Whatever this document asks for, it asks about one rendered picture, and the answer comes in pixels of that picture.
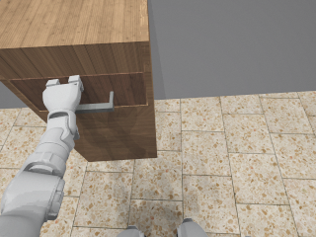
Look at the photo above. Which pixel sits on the robot right shin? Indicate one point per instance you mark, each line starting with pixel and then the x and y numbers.
pixel 188 219

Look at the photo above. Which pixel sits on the drawer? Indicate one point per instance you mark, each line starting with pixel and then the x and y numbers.
pixel 129 88

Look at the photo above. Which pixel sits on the left robot hand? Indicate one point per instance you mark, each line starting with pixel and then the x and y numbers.
pixel 63 96

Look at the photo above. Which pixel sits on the left robot upper arm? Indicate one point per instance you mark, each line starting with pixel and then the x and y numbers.
pixel 34 199

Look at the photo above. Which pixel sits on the handle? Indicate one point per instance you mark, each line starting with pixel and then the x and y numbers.
pixel 97 108

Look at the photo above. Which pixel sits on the right robot thigh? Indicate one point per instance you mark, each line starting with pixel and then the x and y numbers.
pixel 190 229

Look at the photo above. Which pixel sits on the robot left forearm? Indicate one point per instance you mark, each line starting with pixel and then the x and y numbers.
pixel 53 150

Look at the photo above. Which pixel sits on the cabinet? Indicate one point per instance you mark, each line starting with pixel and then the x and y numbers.
pixel 51 38

